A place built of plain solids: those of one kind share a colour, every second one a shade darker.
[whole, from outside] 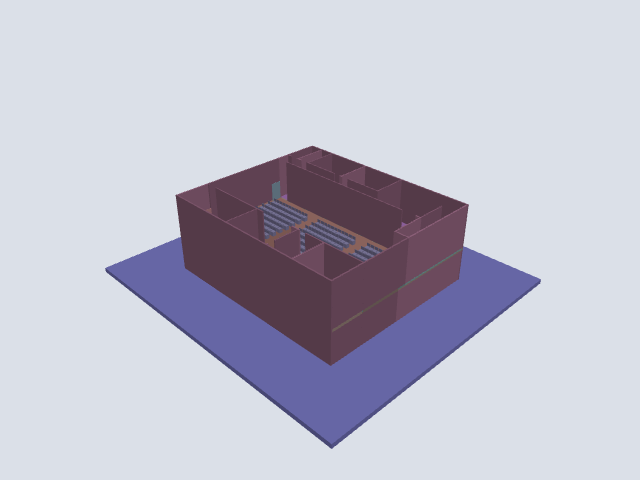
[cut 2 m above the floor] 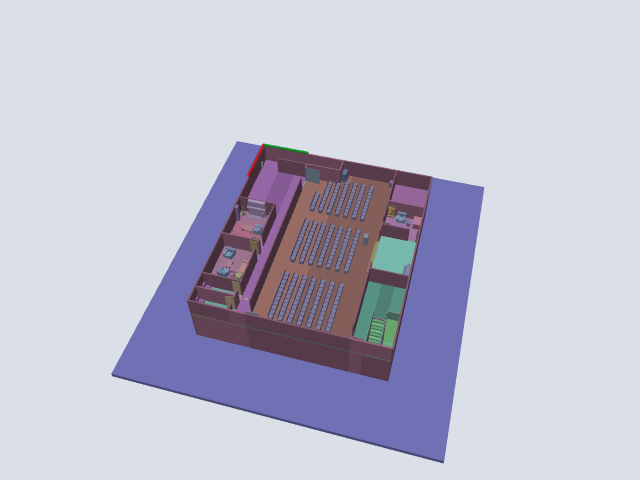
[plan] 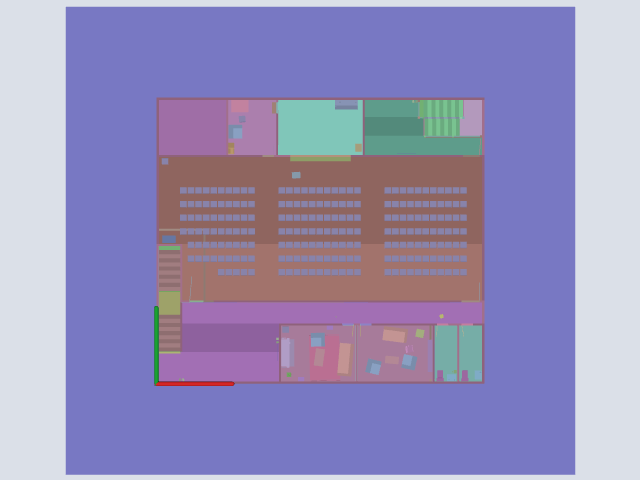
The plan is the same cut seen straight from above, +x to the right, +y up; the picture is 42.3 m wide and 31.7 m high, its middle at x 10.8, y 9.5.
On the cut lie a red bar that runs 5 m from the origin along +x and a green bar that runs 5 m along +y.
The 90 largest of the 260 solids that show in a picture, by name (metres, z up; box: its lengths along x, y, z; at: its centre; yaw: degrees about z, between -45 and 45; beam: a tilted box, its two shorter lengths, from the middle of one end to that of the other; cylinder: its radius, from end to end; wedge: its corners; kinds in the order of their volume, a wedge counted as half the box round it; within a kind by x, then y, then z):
{
 "under_1": {"box": [33.66, 30.91, 0.5], "at": [10.83, 9.46, -0.33]},
 "wall_1": {"box": [0.16, 8.95, 4.81], "at": [0.08, 4.63, 6.13]},
 "wall_2": {"box": [0.16, 9.95, 3.73], "at": [0.08, 5.13, 1.56]},
 "wall_3": {"box": [0.16, 5.74, 4.81], "at": [0.08, 12.11, 6.13]},
 "wall_4": {"box": [0.16, 4.74, 3.73], "at": [0.08, 12.61, 1.56]},
 "wall_5": {"box": [0.16, 3.64, 8.84], "at": [0.08, 16.93, 4.12]},
 "wall_6": {"box": [1.7, 0.13, 4.81], "at": [0.85, 9.17, 6.13]},
 "wall_7": {"box": [0.13, 3.27, 4.81], "at": [1.64, 3.75, 6.13]},
 "wall_8": {"box": [0.13, 3.6, 4.81], "at": [1.64, 7.31, 6.13]},
 "wall_9": {"box": [7.01, 0.13, 4.81], "at": [3.5, 15.04, 6.13]},
 "wall_10": {"box": [0.13, 3.64, 4.81], "at": [4.67, 16.93, 6.13]},
 "wall_11": {"box": [0.13, 2.74, 4.81], "at": [7.97, 16.48, 6.13]},
 "wall_12": {"box": [0.13, 3.7, 4.81], "at": [8.16, 2.01, 6.13]},
 "wall_13": {"box": [1.08, 0.13, 4.81], "at": [8.3, 15.04, 6.13]},
 "wall_14": {"box": [4.17, 0.13, 4.81], "at": [10.19, 3.92, 6.13]},
 "wall_15": {"box": [21.66, 0.16, 8.84], "at": [10.83, 0.08, 4.12]},
 "wall_16": {"box": [21.66, 0.16, 8.84], "at": [10.83, 18.83, 4.12]},
 "wall_17": {"box": [16.36, 0.13, 4.81], "at": [11.96, 5.45, 6.13]},
 "wall_18": {"box": [0.13, 3.7, 4.81], "at": [13.23, 2.01, 6.13]},
 "wall_19": {"box": [0.13, 3.64, 4.81], "at": [13.69, 16.93, 6.13]},
 "wall_20": {"box": [4.32, 0.13, 4.81], "at": [16.36, 3.92, 6.13]},
 "wall_21": {"box": [7.41, 0.13, 4.81], "at": [16.54, 15.04, 6.13]},
 "wall_22": {"box": [0.13, 3.7, 4.81], "at": [18.3, 2.01, 6.13]},
 "wall_23": {"box": [0.13, 3.7, 4.81], "at": [19.93, 2.01, 6.13]},
 "wall_24": {"box": [0.16, 3.7, 4.81], "at": [21.58, 2.01, 6.13]},
 "wall_25": {"box": [0.16, 5.22, 3.73], "at": [21.58, 2.77, 1.56]},
 "wall_26": {"box": [0.16, 1.39, 4.81], "at": [21.58, 4.68, 6.13]},
 "wall_27": {"box": [0.16, 9.47, 8.84], "at": [21.58, 10.24, 4.12]},
 "wall_28": {"box": [0.16, 1.14, 3.73], "at": [21.58, 15.68, 1.56]},
 "wall_29": {"box": [0.16, 3.64, 4.81], "at": [21.58, 16.93, 6.13]},
 "wall_30": {"box": [0.16, 2.37, 3.73], "at": [21.58, 17.57, 1.56]},
 "hall_stair_1": {"box": [1.41, 0.3, 3.85], "at": [0.86, 2.26, 1.63]},
 "hall_stair_2": {"box": [1.41, 0.57, 3.67], "at": [0.86, 2.39, 1.54]},
 "hall_stair_3": {"box": [1.41, 0.84, 3.5], "at": [0.86, 2.53, 1.45]},
 "hall_stair_4": {"box": [1.41, 1.11, 3.32], "at": [0.86, 2.66, 1.36]},
 "hall_stair_5": {"box": [1.41, 1.38, 3.14], "at": [0.86, 2.8, 1.27]},
 "hall_stair_6": {"box": [1.41, 1.65, 2.96], "at": [0.86, 2.93, 1.18]},
 "hall_stair_7": {"box": [1.41, 1.92, 2.79], "at": [0.86, 3.07, 1.09]},
 "hall_stair_8": {"box": [1.41, 2.19, 2.61], "at": [0.86, 3.2, 1.0]},
 "hall_stair_9": {"box": [1.41, 2.46, 2.43], "at": [0.86, 3.34, 0.92]},
 "hall_stair_10": {"box": [1.41, 0.3, 2.08], "at": [0.86, 6.25, 0.74]},
 "hall_stair_11": {"box": [1.41, 0.57, 1.9], "at": [0.86, 6.39, 0.65]},
 "hall_stair_12": {"box": [1.41, 0.84, 1.72], "at": [0.86, 6.52, 0.56]},
 "hall_stair_13": {"box": [1.41, 1.11, 1.54], "at": [0.86, 6.66, 0.47]},
 "hall_stair_14": {"box": [1.41, 1.38, 1.37], "at": [0.86, 6.79, 0.38]},
 "hall_stair_15": {"box": [1.41, 1.65, 1.19], "at": [0.86, 6.93, 0.29]},
 "hall_stair_16": {"box": [1.41, 1.92, 1.01], "at": [0.86, 7.06, 0.21]},
 "hall_stair_17": {"box": [1.41, 2.19, 0.83], "at": [0.86, 7.2, 0.12]},
 "hall_stair_18": {"box": [1.41, 2.46, 0.66], "at": [0.86, 7.33, 0.03]},
 "hall_stair_19": {"box": [1.41, 2.73, 0.48], "at": [0.86, 7.47, -0.06]},
 "back_stair_1": {"box": [0.29, 1.13, 3.85], "at": [17.81, 16.95, 1.63]},
 "back_stair_2": {"box": [0.55, 1.13, 3.67], "at": [17.94, 16.95, 1.54]},
 "back_stair_3": {"box": [0.81, 1.13, 3.5], "at": [18.07, 16.95, 1.45]},
 "back_stair_4": {"box": [1.07, 1.13, 3.32], "at": [18.2, 16.95, 1.36]},
 "back_stair_5": {"box": [1.33, 1.13, 3.14], "at": [18.33, 16.95, 1.27]},
 "back_stair_6": {"box": [1.59, 1.13, 2.96], "at": [18.46, 16.95, 1.18]},
 "back_stair_7": {"box": [1.85, 1.13, 2.79], "at": [18.59, 16.95, 1.09]},
 "back_stair_8": {"box": [2.11, 1.13, 2.61], "at": [18.72, 16.95, 1.0]},
 "back_stair_9": {"box": [2.37, 1.13, 2.43], "at": [18.85, 16.95, 0.92]},
 "back_stair_10": {"box": [2.63, 1.13, 0.48], "at": [18.96, 18.18, -0.06]},
 "back_stair_11": {"box": [2.37, 1.13, 0.66], "at": [19.09, 18.18, 0.03]},
 "back_stair_12": {"box": [2.11, 1.13, 0.83], "at": [19.22, 18.18, 0.12]},
 "back_stair_13": {"box": [1.85, 1.13, 1.01], "at": [19.35, 18.18, 0.21]},
 "back_stair_14": {"box": [1.59, 1.13, 1.19], "at": [19.48, 18.18, 0.29]},
 "back_stair_15": {"box": [1.33, 1.13, 1.37], "at": [19.61, 18.18, 0.38]},
 "back_stair_16": {"box": [1.07, 1.13, 1.54], "at": [19.74, 18.18, 0.47]},
 "back_stair_17": {"box": [0.81, 1.13, 1.72], "at": [19.87, 18.18, 0.56]},
 "back_stair_18": {"box": [0.55, 1.13, 1.9], "at": [20.0, 18.18, 0.65]},
 "back_stair_19": {"box": [0.29, 1.13, 2.08], "at": [20.13, 18.18, 0.74]},
 "upper_floor_hall_1": {"box": [21.34, 5.74, 0.16], "at": [10.83, 12.11, 3.65]},
 "upper_floor_hall_2": {"box": [19.8, 3.73, 0.16], "at": [11.6, 7.37, 3.65]},
 "upper_floor_landing_1": {"box": [7.94, 1.95, 0.16], "at": [4.13, 1.14, 3.65]},
 "upper_floor_landing_2": {"box": [6.4, 1.88, 0.16], "at": [4.9, 3.05, 3.65]},
 "upper_floor_landing_3": {"box": [19.8, 1.39, 0.16], "at": [11.6, 4.68, 3.65]},
 "upper_floor_platform_1": {"box": [5.59, 3.64, 0.42], "at": [10.83, 16.93, 3.78]},
 "floor_lobby_1": {"box": [2.95, 1.3, 0.5], "at": [1.64, 9.46, -0.25]},
 "floor_lobby_2": {"box": [4.39, 2.5, 0.5], "at": [15.47, 17.5, -0.25]},
 "back_stair_landing_1": {"box": [1.49, 1.13, 2.25], "at": [20.76, 16.94, 0.83]},
 "back_stair_landing_2": {"box": [1.23, 1.24, 2.25], "at": [20.89, 18.13, 0.83]},
 "upper_floor_class_1": {"box": [4.94, 3.7, 0.16], "at": [10.7, 2.01, 3.65]},
 "upper_floor_class_2": {"box": [4.94, 3.7, 0.16], "at": [15.77, 2.01, 3.65]},
 "hall_stair_landing_1": {"box": [1.41, 1.57, 2.25], "at": [0.86, 5.32, 0.83]},
 "upper_floor_store_1": {"box": [4.45, 3.64, 0.16], "at": [2.38, 16.93, 3.65]},
 "upper_floor_back_1": {"box": [3.92, 1.24, 0.16], "at": [15.71, 17.0, 3.65]},
 "upper_floor_back_2": {"box": [7.75, 1.27, 0.16], "at": [17.63, 15.74, 3.65]},
 "fireplace_1": {"box": [0.36, 1.8, 2.87], "at": [8.42, 2.04, 5.16]},
 "upper_floor_vestry_1": {"box": [3.17, 3.64, 0.16], "at": [6.32, 16.93, 3.65]},
 "upper_floor_wc_1": {"box": [1.5, 3.7, 0.16], "at": [19.12, 2.01, 3.65]},
 "upper_floor_wc_2": {"box": [1.5, 3.7, 0.16], "at": [20.75, 2.01, 3.65]},
 "bookcase_1": {"box": [0.31, 2.14, 1.15], "at": [18.07, 1.85, 4.3]}
}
